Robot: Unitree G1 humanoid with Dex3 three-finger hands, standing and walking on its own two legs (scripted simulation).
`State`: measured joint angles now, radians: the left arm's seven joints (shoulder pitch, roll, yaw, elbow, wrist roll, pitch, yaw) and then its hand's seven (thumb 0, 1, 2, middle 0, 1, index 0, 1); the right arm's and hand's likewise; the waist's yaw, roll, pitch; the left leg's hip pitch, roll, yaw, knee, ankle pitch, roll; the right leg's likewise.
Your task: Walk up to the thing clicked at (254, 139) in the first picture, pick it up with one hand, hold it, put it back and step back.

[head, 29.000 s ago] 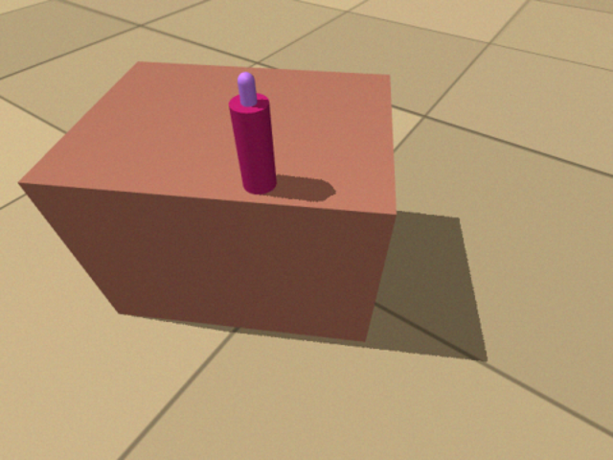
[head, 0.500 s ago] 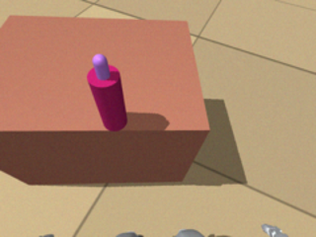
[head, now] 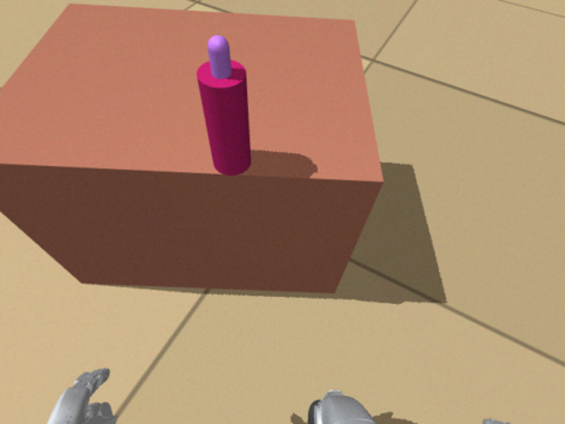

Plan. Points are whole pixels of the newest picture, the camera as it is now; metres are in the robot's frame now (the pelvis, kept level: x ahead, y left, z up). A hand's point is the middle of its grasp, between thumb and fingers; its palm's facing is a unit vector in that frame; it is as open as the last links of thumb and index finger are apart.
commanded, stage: step back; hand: left
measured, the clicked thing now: (226, 110) +0.64 +0.13 +0.03
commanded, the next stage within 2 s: none
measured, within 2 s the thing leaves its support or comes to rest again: neither
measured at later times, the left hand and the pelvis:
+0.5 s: hand out of the picture -0.07 +0.22 -0.13, palm faces -0.07 -0.91 -0.41, open 7.4 cm; pelvis -0.15 -0.04 +0.01, yaw -4 degrees
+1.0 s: hand out of the picture -0.22 +0.20 -0.15, palm faces -0.04 -0.93 -0.35, open 7.4 cm; pelvis -0.32 -0.06 +0.01, yaw -3 degrees
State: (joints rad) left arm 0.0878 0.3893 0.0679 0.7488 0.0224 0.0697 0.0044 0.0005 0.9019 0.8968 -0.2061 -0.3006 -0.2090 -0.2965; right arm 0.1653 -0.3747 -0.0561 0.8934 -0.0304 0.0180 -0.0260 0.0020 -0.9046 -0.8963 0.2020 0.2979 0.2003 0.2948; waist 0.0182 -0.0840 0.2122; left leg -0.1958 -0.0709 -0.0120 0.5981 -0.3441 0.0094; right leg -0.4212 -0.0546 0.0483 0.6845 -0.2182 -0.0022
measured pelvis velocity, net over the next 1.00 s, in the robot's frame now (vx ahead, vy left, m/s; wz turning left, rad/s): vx -0.32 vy -0.06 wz -0.05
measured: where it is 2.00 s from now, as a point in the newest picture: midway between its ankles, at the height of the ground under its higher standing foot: outside the picture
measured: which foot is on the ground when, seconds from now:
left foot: down 0.00-0.38, up 0.40-0.68, down 0.70-1.00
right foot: up 0.00-0.34, down 0.36-0.72, up 0.74-1.00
